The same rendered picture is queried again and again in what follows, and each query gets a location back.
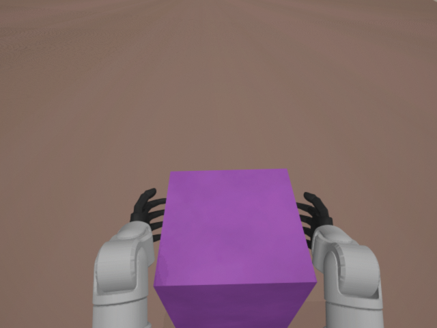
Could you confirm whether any left robot hand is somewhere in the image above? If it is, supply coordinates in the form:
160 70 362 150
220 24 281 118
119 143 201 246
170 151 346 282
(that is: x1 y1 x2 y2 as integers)
130 188 167 242

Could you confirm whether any robot left forearm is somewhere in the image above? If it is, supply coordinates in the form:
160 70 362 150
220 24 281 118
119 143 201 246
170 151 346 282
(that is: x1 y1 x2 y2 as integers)
92 221 155 328

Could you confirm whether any right robot hand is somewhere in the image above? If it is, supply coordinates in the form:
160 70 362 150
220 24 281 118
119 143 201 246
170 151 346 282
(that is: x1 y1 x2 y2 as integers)
296 192 333 249

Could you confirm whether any carton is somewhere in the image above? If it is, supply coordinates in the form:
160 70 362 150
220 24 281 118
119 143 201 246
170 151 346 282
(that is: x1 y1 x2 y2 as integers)
154 169 317 328

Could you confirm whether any robot right forearm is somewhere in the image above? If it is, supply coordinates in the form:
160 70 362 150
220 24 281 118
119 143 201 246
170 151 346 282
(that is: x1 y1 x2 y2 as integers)
311 225 384 328

